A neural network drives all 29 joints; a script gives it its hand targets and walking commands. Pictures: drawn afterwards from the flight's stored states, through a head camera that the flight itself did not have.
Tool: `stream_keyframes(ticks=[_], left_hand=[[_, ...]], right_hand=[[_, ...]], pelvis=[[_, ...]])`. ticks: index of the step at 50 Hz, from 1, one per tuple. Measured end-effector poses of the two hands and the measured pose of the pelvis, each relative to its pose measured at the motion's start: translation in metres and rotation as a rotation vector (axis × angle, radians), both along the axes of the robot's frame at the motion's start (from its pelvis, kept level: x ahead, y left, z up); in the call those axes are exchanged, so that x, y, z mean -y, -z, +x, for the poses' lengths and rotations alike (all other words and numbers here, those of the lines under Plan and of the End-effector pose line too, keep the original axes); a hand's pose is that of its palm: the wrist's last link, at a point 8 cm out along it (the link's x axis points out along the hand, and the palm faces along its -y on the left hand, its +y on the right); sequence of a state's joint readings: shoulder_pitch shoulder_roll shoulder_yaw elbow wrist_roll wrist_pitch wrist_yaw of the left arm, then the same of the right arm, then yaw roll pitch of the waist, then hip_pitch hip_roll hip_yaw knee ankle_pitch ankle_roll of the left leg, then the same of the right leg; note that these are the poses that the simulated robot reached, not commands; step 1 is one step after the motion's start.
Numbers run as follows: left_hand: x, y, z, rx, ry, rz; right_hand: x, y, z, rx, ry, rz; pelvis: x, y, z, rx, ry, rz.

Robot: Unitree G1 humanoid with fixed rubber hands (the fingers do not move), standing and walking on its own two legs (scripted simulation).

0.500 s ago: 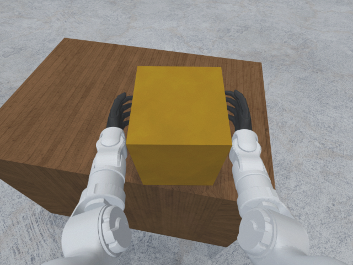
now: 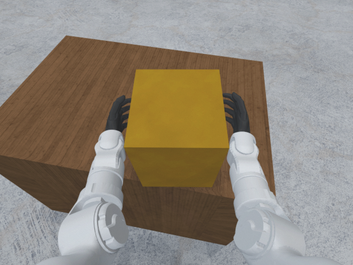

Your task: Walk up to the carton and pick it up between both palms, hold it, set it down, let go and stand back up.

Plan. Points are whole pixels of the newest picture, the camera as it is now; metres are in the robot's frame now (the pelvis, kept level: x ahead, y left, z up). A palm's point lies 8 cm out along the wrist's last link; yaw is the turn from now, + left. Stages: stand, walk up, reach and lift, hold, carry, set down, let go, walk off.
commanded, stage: set down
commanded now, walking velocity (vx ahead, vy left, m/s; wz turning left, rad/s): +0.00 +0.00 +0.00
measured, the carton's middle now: (177, 133) +0.44 +0.02 +0.00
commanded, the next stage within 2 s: none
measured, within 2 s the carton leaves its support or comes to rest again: rests again in 0.46 s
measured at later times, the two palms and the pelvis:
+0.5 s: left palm (119, 128) +0.42 +0.16 +0.05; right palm (242, 130) +0.41 -0.13 +0.06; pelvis +0.00 +0.00 +0.00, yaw +0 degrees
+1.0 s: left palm (121, 127) +0.42 +0.16 +0.04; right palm (241, 130) +0.41 -0.13 +0.06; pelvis +0.01 +0.00 +0.00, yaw -1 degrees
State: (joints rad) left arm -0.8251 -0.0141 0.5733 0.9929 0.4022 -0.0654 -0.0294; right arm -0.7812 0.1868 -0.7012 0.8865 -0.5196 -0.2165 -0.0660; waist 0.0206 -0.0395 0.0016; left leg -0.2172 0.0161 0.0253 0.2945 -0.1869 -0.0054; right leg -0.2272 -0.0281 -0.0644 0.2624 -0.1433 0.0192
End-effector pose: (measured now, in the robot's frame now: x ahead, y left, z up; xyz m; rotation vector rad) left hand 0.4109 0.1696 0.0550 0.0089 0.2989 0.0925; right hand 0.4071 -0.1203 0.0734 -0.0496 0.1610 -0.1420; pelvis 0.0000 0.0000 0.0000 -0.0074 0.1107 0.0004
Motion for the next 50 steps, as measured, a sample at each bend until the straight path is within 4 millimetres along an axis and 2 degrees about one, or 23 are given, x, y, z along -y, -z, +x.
stream_keyframes(ticks=[18,50], left_hand=[[0.008,0.004,0.004,0.000,0.011,-0.003],[0.010,0.012,0.013,0.030,0.022,0.005]], right_hand=[[0.009,0.009,-0.002,-0.025,0.016,-0.003],[0.011,0.016,0.004,-0.020,0.020,-0.030]], pelvis=[[0.000,0.000,0.002,-0.012,0.011,0.002],[-0.002,0.001,0.006,-0.034,0.019,0.002]])
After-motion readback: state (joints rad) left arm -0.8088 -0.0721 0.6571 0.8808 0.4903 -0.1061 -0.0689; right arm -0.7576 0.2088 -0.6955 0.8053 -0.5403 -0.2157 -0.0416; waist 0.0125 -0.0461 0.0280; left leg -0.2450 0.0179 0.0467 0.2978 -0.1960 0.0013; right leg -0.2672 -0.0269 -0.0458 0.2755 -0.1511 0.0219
